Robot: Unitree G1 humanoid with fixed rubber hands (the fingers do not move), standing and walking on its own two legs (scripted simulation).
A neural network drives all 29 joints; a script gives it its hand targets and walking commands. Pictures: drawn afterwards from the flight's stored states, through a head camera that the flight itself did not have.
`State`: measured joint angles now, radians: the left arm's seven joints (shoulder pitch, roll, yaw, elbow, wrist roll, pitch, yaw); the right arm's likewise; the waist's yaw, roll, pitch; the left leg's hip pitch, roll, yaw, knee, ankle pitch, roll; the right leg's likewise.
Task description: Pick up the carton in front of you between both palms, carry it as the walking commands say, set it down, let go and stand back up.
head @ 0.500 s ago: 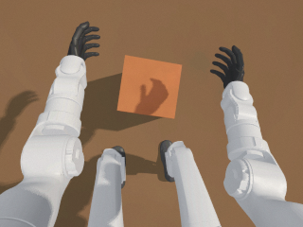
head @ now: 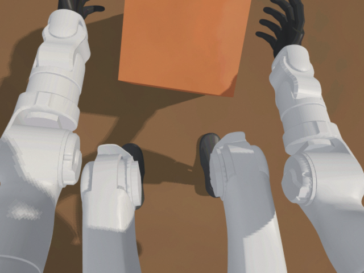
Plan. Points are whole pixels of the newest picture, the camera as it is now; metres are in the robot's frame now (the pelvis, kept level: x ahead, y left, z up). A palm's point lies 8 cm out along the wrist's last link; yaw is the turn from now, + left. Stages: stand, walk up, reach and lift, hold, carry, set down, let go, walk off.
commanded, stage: reach and lift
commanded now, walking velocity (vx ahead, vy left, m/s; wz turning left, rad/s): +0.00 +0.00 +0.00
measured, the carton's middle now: (179, 44) +0.51 -0.03 -0.28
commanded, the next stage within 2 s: none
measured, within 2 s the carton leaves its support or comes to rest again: leaves its support in 0.98 s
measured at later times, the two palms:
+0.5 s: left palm (89, 19) +0.54 +0.15 -0.22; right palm (269, 41) +0.49 -0.20 -0.21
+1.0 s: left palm (102, 18) +0.54 +0.12 -0.21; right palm (261, 33) +0.51 -0.18 -0.20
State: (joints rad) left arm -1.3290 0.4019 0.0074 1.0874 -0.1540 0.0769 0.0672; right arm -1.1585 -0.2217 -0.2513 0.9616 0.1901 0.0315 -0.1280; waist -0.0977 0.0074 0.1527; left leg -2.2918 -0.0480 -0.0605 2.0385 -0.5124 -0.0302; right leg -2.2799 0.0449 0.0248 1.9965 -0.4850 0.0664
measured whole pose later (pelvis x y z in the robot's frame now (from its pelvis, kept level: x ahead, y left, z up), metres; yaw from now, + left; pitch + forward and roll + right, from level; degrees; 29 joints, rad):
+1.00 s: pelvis +0.00 +0.00 -0.04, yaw +0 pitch +39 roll -2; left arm -1.42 0.27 -0.02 1.19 -0.13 0.08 0.15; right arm -1.29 -0.21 -0.21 1.07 0.21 0.06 -0.20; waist -0.07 -0.01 0.24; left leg -2.31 -0.06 -0.05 2.20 -0.56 -0.03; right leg -2.30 0.05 0.04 2.16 -0.53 0.08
